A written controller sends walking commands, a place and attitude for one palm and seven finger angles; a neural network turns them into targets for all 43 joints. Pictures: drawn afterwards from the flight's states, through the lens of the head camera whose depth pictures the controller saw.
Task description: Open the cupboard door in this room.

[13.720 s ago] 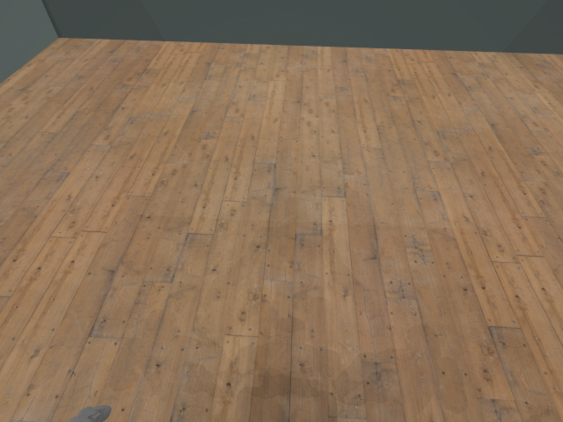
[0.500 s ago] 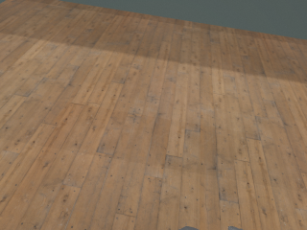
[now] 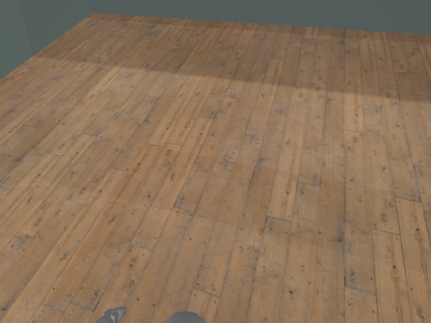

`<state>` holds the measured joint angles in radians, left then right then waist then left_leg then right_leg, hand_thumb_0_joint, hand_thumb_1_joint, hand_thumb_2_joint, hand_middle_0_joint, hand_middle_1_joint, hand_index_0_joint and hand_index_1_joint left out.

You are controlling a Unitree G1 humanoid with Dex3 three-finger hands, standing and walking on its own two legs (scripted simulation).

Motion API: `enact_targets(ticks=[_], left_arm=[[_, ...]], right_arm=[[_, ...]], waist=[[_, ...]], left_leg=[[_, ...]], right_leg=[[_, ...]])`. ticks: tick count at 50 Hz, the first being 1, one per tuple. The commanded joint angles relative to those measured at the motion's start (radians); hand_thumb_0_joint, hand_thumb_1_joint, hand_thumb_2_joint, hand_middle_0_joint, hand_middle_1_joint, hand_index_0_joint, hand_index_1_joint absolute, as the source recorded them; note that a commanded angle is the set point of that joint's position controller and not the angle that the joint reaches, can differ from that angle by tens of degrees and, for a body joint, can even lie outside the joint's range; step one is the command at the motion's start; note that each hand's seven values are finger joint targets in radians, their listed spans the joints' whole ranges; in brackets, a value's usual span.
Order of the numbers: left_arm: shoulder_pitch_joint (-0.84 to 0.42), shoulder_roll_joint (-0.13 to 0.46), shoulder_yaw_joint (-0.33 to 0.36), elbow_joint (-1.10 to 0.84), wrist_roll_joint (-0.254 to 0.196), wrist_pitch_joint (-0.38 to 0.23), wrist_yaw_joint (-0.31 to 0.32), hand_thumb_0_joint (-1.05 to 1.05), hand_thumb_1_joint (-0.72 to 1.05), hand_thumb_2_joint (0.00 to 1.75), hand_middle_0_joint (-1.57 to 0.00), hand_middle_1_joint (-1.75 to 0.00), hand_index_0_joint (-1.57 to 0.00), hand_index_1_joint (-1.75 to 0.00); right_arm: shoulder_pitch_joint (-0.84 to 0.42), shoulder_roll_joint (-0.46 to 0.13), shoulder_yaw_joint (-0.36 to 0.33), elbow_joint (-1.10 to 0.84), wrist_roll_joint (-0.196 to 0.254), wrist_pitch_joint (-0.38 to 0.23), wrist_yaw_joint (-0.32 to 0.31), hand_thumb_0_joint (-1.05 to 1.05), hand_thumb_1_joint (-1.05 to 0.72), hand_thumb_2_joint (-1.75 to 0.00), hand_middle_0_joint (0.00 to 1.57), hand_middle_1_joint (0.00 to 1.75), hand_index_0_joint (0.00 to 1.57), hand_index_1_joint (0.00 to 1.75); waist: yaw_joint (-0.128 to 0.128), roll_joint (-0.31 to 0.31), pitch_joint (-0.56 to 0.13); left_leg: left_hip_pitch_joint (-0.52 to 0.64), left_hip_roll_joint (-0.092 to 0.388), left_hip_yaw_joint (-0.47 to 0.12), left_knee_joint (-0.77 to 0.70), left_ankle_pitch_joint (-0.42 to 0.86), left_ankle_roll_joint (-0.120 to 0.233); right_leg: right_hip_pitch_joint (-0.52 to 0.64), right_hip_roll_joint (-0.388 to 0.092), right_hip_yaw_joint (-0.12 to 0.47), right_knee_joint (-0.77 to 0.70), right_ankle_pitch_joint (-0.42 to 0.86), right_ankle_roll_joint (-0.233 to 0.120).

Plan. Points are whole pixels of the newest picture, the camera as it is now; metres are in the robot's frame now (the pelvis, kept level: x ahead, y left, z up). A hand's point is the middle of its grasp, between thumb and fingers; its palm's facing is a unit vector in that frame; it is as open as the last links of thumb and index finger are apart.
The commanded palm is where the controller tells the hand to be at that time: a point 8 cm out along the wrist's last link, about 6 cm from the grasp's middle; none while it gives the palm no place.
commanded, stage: turn or walk to find it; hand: left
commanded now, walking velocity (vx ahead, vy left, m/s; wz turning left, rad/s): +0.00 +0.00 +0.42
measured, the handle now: out of the picture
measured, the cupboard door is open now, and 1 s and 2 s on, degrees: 0 0 0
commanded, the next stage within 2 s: none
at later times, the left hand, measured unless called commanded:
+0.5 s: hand out of the picture -0.06 +0.26 -0.18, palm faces +0.29 -0.92 -0.25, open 7.4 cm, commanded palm none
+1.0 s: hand out of the picture -0.04 +0.19 -0.14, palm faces +0.44 -0.85 -0.29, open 7.4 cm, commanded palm none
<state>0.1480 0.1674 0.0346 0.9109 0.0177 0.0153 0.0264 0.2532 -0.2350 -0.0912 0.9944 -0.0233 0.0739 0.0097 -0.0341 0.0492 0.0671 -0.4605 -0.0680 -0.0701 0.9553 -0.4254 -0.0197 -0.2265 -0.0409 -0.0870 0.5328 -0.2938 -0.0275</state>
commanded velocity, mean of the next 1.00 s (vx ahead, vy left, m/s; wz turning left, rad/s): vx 0.00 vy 0.00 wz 0.42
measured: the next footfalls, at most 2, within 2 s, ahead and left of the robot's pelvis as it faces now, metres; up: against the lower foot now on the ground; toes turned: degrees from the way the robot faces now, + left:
left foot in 0.36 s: -0.03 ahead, +0.15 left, +0.00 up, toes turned +14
right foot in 0.82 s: +0.05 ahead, -0.08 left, +0.00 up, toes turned +17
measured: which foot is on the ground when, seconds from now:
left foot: up 0.00-0.34, down 0.36-0.82, up 0.84-1.00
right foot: down 0.00-0.36, up 0.38-0.80, down 0.82-1.00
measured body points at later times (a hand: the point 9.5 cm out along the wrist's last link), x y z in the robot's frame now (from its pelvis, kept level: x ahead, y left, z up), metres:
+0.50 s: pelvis -0.03 +0.04 +0.00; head +0.00 +0.08 +0.45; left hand -0.07 +0.31 -0.16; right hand +0.13 -0.18 -0.13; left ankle -0.07 +0.14 -0.74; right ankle -0.02 -0.10 -0.67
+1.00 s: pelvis -0.04 -0.02 +0.00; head +0.00 -0.05 +0.45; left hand -0.06 +0.24 -0.12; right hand +0.10 -0.24 -0.17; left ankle -0.13 +0.11 -0.64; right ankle +0.01 -0.09 -0.74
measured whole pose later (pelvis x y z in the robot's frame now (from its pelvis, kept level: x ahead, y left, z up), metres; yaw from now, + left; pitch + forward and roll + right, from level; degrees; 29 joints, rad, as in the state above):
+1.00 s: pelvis -0.04 -0.02 +0.00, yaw +26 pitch -2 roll +3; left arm 0.18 0.15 0.03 0.92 0.02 0.01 0.02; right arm 0.24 -0.26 -0.09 1.00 -0.02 0.08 0.02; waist -0.03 0.06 0.08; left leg -0.48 -0.02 -0.05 1.16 -0.37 -0.05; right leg -0.22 -0.06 -0.15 0.52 -0.27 -0.05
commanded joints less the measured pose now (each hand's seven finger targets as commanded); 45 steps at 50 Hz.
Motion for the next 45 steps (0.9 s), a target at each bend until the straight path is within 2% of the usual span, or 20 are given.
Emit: enact_targets(ticks=[1, 6, 11, 14, 15, 16, 17, 18, 19, 22, 25, 32, 36, 38, 39, 40, 41, 42, 43, 45], left_arm=[[-0.028, 0.174, 0.042, -0.070, 0.000, -0.026, 0.010, 0.00, 0.90, 0.90, -0.20, -0.30, -0.20, -0.30], [0.084, 0.200, 0.051, -0.027, 0.009, -0.027, 0.008, 0.00, 0.90, 0.90, -0.20, -0.30, -0.20, -0.30], [0.145, 0.247, 0.065, 0.009, 0.014, -0.021, 0.005, 0.00, 0.90, 0.90, -0.20, -0.30, -0.20, -0.30], [0.125, 0.256, 0.068, 0.023, 0.013, -0.016, 0.004, 0.00, 0.90, 0.90, -0.20, -0.30, -0.20, -0.30], [0.114, 0.254, 0.069, 0.021, 0.009, -0.013, 0.004, 0.00, 0.90, 0.90, -0.20, -0.30, -0.20, -0.30], [0.112, 0.240, 0.066, 0.019, -0.001, -0.005, 0.002, 0.00, 0.90, 0.90, -0.20, -0.30, -0.20, -0.30], [0.126, 0.191, 0.060, -0.002, -0.008, 0.003, -0.002, 0.00, 0.90, 0.90, -0.20, -0.30, -0.20, -0.30], [0.085, 0.134, 0.038, -0.037, -0.004, 0.008, -0.006, 0.00, 0.90, 0.90, -0.20, -0.30, -0.20, -0.30], [0.029, 0.148, 0.033, -0.040, 0.002, 0.025, 0.004, 0.00, 0.90, 0.90, -0.20, -0.30, -0.20, -0.30], [0.029, 0.157, 0.045, 0.001, -0.002, 0.021, -0.011, 0.00, 0.90, 0.90, -0.20, -0.30, -0.20, -0.30], [0.052, 0.161, 0.041, 0.014, -0.002, 0.015, -0.016, 0.00, 0.90, 0.90, -0.20, -0.30, -0.20, -0.30], [-0.013, 0.145, 0.035, -0.031, -0.007, 0.017, -0.008, 0.00, 0.90, 0.90, -0.20, -0.30, -0.20, -0.30], [0.020, 0.135, 0.032, -0.035, -0.012, 0.012, -0.007, 0.00, 0.90, 0.90, -0.20, -0.30, -0.20, -0.30], [0.072, 0.139, 0.034, -0.025, -0.013, 0.002, -0.006, 0.00, 0.90, 0.90, -0.20, -0.30, -0.20, -0.30], [0.118, 0.151, 0.039, -0.016, -0.011, -0.006, -0.005, 0.00, 0.90, 0.90, -0.20, -0.30, -0.20, -0.30], [0.145, 0.195, 0.046, -0.012, -0.004, -0.018, 0.000, 0.00, 0.90, 0.90, -0.20, -0.30, -0.20, -0.30], [0.160, 0.279, 0.063, -0.016, 0.011, -0.027, 0.008, 0.00, 0.90, 0.90, -0.20, -0.30, -0.20, -0.30], [0.144, 0.293, 0.066, -0.033, 0.000, -0.026, 0.006, 0.00, 0.90, 0.90, -0.20, -0.30, -0.20, -0.30], [0.091, 0.263, 0.068, -0.049, 0.000, -0.022, 0.009, 0.00, 0.90, 0.90, -0.20, -0.30, -0.20, -0.30], [-0.008, 0.204, 0.050, -0.070, 0.000, -0.021, 0.009, 0.00, 0.90, 0.90, -0.20, -0.30, -0.20, -0.30]], right_arm=[[0.031, -0.065, -0.014, -0.054, -0.003, -0.011, 0.007, 0.00, -0.90, -0.90, 0.20, 0.30, 0.20, 0.30], [-0.054, -0.059, -0.002, -0.068, 0.001, -0.015, 0.005, 0.00, -0.90, -0.90, 0.20, 0.30, 0.20, 0.30], [-0.113, -0.046, 0.017, -0.078, 0.013, -0.032, 0.000, 0.00, -0.90, -0.90, 0.20, 0.30, 0.20, 0.30], [-0.079, -0.050, 0.022, -0.073, 0.018, -0.042, -0.004, 0.00, -0.90, -0.90, 0.20, 0.30, 0.20, 0.30], [-0.049, -0.055, 0.022, -0.064, 0.016, -0.048, -0.004, 0.00, -0.90, -0.90, 0.20, 0.30, 0.20, 0.30], [-0.022, -0.085, 0.016, -0.055, 0.014, -0.056, -0.003, 0.00, -0.90, -0.90, 0.20, 0.30, 0.20, 0.30], [0.001, -0.173, -0.003, -0.059, 0.005, -0.067, -0.005, 0.00, -0.90, -0.90, 0.20, 0.30, 0.20, 0.30], [0.039, -0.250, -0.019, -0.057, 0.004, -0.061, -0.008, 0.00, -0.90, -0.90, 0.20, 0.30, 0.20, 0.30], [0.057, -0.242, -0.017, -0.039, 0.003, -0.060, -0.020, 0.00, -0.90, -0.90, 0.20, 0.30, 0.20, 0.30], [-0.071, -0.170, 0.006, -0.069, 0.001, -0.064, -0.035, 0.00, -0.90, -0.90, 0.20, 0.30, 0.20, 0.30], [-0.066, -0.166, 0.007, -0.077, 0.007, -0.073, -0.034, 0.00, -0.90, -0.90, 0.20, 0.30, 0.20, 0.30], [-0.028, -0.171, -0.006, -0.080, 0.001, -0.064, -0.029, 0.00, -0.90, -0.90, 0.20, 0.30, 0.20, 0.30], [-0.069, -0.176, -0.010, -0.099, -0.005, -0.054, -0.025, 0.00, -0.90, -0.90, 0.20, 0.30, 0.20, 0.30], [-0.080, -0.170, -0.013, -0.104, -0.002, -0.051, -0.023, 0.00, -0.90, -0.90, 0.20, 0.30, 0.20, 0.30], [-0.086, -0.161, -0.014, -0.107, 0.004, -0.051, -0.021, 0.00, -0.90, -0.90, 0.20, 0.30, 0.20, 0.30], [-0.065, -0.119, -0.010, -0.110, 0.012, -0.053, -0.016, 0.00, -0.90, -0.90, 0.20, 0.30, 0.20, 0.30], [-0.053, -0.056, 0.002, -0.133, 0.016, -0.056, -0.010, 0.00, -0.90, -0.90, 0.20, 0.30, 0.20, 0.30], [-0.062, -0.097, -0.011, -0.131, 0.006, -0.038, -0.015, 0.00, -0.90, -0.90, 0.20, 0.30, 0.20, 0.30], [-0.079, -0.110, -0.018, -0.119, 0.002, -0.025, -0.012, 0.00, -0.90, -0.90, 0.20, 0.30, 0.20, 0.30], [-0.033, -0.090, -0.017, -0.077, -0.002, -0.017, 0.001, 0.00, -0.90, -0.90, 0.20, 0.30, 0.20, 0.30]], waist=[[-0.002, -0.194, -0.009], [0.055, -0.225, -0.021], [0.090, -0.254, -0.089], [0.063, -0.269, -0.111], [0.042, -0.252, -0.125], [0.021, -0.174, -0.138], [0.006, 0.067, -0.158], [-0.017, 0.253, -0.121], [-0.036, 0.223, -0.115], [0.020, 0.133, -0.061], [0.025, 0.087, -0.100], [0.001, 0.092, -0.081], [0.021, 0.114, -0.075], [0.046, 0.105, -0.089], [0.069, 0.063, -0.110], [0.075, -0.058, -0.132], [0.080, -0.318, -0.128], [0.090, -0.346, -0.111], [0.073, -0.288, -0.046], [0.015, -0.154, -0.003]], left_leg=[[-0.079, 0.080, 0.017, 0.261, 0.068, -0.030], [-0.061, 0.098, 0.059, 0.099, 0.005, -0.053], [0.022, 0.091, 0.117, -0.140, -0.061, -0.043], [0.126, 0.084, 0.147, -0.322, 0.001, -0.030], [0.197, 0.081, 0.156, -0.440, 0.101, -0.024], [0.330, 0.102, 0.139, -0.565, 0.241, -0.010], [0.463, 0.287, -0.098, -0.625, 0.429, 0.058], [0.467, 0.468, -0.278, -0.633, 0.732, 0.166], [0.399, 0.470, -0.269, -0.635, 0.706, 0.191], [0.369, 0.339, -0.142, -0.609, 0.709, 0.180], [0.419, 0.299, -0.098, -0.595, 0.784, 0.169], [0.393, 0.309, -0.189, -0.594, 0.720, 0.199], [0.272, 0.285, -0.241, -0.582, 0.616, 0.187], [0.219, 0.255, -0.247, -0.539, 0.579, 0.165], [0.175, 0.224, -0.233, -0.490, 0.513, 0.134], [0.067, 0.158, -0.182, -0.401, 0.350, 0.079], [-0.097, 0.009, -0.010, -0.194, -0.005, 0.005], [-0.075, 0.022, -0.027, 0.006, -0.169, -0.001], [-0.068, 0.043, -0.053, 0.147, -0.126, 0.005], [-0.072, 0.075, -0.024, 0.254, 0.001, -0.007]], right_leg=[[-0.009, -0.254, 0.121, -0.256, 0.151, -0.073], [0.081, -0.284, 0.105, -0.223, 0.281, -0.098], [0.184, -0.312, 0.080, -0.142, 0.498, -0.122], [0.162, -0.316, 0.049, -0.081, 0.512, -0.096], [0.136, -0.296, 0.016, -0.031, 0.486, -0.061], [0.039, -0.270, -0.025, 0.046, 0.392, -0.010], [-0.154, -0.170, -0.086, 0.216, 0.103, 0.057], [-0.317, -0.086, -0.070, 0.382, -0.334, 0.097], [-0.302, -0.090, 0.024, 0.486, -0.334, 0.093], [-0.332, -0.079, 0.062, 0.583, -0.163, 0.100], [-0.311, -0.065, 0.057, 0.564, -0.120, 0.113], [-0.269, -0.042, 0.064, 0.410, -0.158, 0.119], [-0.120, -0.008, 0.047, 0.217, -0.146, 0.101], [-0.013, 0.008, 0.032, 0.060, -0.037, 0.094], [0.081, 0.000, 0.031, -0.078, 0.067, 0.091], [0.217, -0.093, 0.112, -0.189, 0.130, 0.070], [0.283, -0.345, 0.366, -0.234, 0.219, -0.030], [0.125, -0.447, 0.428, -0.282, 0.173, -0.117], [0.010, -0.414, 0.414, -0.311, 0.052, -0.139], [-0.020, -0.311, 0.233, -0.275, 0.073, -0.098]])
